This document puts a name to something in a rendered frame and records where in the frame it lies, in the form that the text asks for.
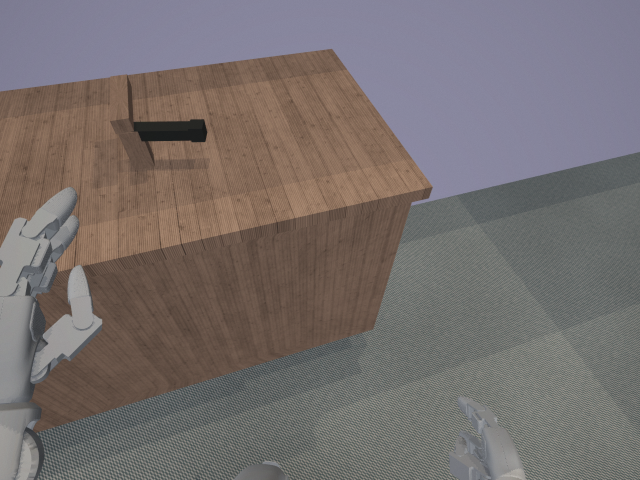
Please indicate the robot left hand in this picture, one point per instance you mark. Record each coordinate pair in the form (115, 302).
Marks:
(27, 259)

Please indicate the robot left forearm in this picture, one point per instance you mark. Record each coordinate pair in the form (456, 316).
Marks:
(21, 449)

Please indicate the counter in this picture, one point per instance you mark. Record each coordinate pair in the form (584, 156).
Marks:
(275, 235)

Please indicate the tap lever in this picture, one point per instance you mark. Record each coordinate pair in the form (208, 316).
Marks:
(193, 130)

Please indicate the robot right hand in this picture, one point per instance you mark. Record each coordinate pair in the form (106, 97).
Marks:
(492, 457)

